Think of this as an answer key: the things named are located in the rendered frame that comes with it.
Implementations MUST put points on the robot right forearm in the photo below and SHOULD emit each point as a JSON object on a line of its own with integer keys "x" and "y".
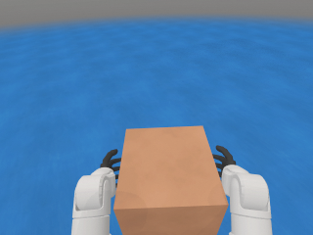
{"x": 249, "y": 201}

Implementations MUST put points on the robot right hand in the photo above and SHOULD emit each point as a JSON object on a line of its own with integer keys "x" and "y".
{"x": 226, "y": 160}

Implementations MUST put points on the carton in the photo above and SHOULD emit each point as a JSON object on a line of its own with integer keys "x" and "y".
{"x": 168, "y": 183}

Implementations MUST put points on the robot left forearm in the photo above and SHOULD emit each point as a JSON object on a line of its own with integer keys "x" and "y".
{"x": 92, "y": 203}

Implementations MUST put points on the robot left hand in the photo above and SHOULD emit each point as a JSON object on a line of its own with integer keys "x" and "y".
{"x": 107, "y": 162}

